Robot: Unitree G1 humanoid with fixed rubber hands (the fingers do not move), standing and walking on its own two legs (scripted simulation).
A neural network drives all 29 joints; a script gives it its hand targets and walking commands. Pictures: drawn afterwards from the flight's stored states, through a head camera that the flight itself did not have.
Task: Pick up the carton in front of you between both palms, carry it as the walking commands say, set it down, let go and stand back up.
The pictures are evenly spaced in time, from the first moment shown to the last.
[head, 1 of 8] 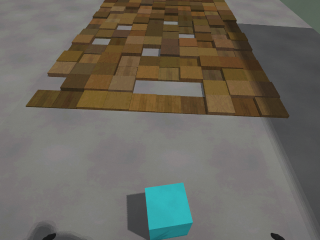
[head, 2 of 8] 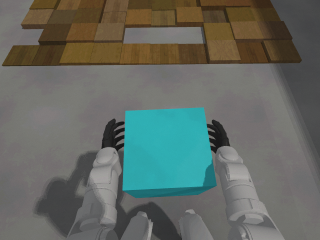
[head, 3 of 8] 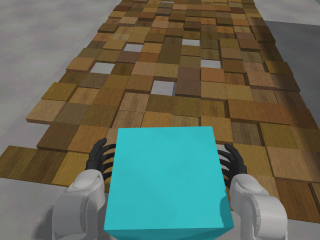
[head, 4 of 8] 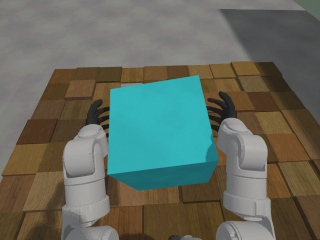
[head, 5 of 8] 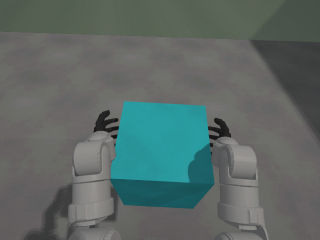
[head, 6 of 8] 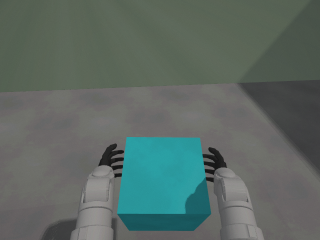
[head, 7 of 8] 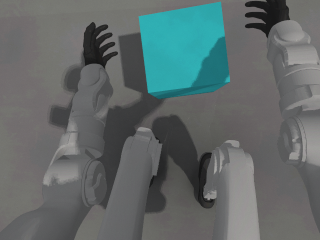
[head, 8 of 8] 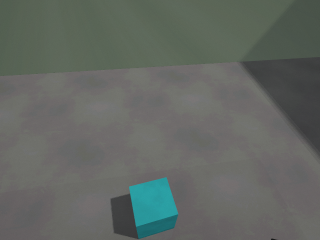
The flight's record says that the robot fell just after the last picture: no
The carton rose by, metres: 0.78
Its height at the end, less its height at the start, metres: +0.00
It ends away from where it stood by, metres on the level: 6.62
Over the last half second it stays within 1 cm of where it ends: yes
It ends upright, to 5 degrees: yes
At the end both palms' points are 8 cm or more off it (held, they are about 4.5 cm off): yes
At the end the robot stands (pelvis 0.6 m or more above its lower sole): yes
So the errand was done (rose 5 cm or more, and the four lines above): yes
